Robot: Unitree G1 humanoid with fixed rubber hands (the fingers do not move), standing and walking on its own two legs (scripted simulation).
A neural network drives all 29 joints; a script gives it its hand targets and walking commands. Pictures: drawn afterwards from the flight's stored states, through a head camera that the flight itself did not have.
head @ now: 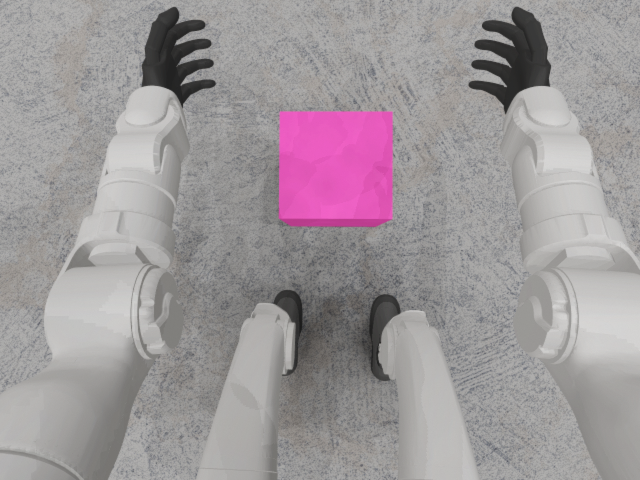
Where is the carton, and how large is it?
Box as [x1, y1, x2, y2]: [279, 112, 392, 226]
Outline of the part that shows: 280,112 280,219 290,225 308,226 375,226 391,219 392,112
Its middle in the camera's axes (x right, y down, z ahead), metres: +0.03 -0.13 +0.84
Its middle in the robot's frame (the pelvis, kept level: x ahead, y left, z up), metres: +0.50 +0.02 -0.51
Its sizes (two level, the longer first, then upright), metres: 0.210 0.200 0.250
